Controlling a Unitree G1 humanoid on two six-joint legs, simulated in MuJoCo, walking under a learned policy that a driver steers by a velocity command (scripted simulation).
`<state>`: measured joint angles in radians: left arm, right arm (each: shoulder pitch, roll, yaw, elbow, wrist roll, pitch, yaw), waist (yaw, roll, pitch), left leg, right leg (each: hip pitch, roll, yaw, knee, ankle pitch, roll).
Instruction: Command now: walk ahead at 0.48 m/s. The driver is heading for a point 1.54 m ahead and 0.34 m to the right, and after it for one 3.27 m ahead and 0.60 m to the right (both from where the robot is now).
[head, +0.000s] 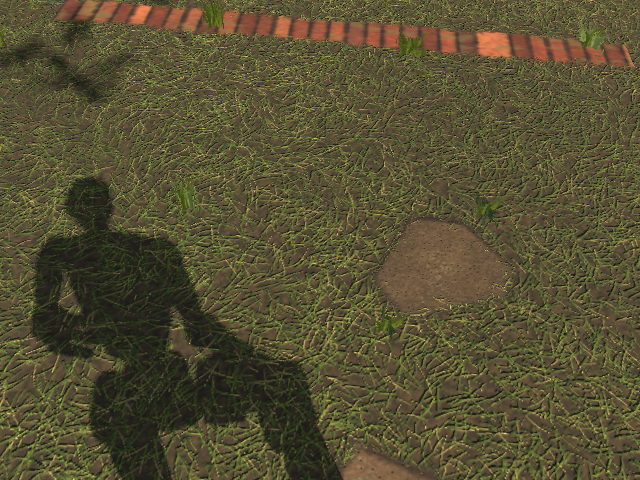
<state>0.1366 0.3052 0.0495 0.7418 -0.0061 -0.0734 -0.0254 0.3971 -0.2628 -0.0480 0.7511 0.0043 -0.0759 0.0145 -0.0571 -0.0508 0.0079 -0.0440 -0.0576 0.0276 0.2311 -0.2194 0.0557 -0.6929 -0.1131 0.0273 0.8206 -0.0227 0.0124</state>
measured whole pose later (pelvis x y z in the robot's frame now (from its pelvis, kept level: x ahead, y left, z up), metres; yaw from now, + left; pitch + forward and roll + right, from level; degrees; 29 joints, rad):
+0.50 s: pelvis +0.29 -0.06 +0.00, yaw +0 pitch +1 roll -1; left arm 0.33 0.27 0.05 0.83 0.00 -0.09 -0.03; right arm 0.17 -0.30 -0.05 0.72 0.00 -0.06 -0.01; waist 0.05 0.05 0.03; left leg -0.67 0.13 -0.05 0.92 -0.13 -0.02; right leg -0.12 0.08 -0.05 0.26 -0.16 -0.08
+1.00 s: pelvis +0.57 +0.01 +0.00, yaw -3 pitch +1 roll +1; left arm 0.21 0.31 0.06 0.80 -0.03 -0.04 0.00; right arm 0.30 -0.26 -0.05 0.81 -0.02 -0.10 0.02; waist -0.03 -0.05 0.03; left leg -0.14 -0.05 0.10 0.29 -0.17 0.07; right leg -0.65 -0.10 0.08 1.03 -0.18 0.00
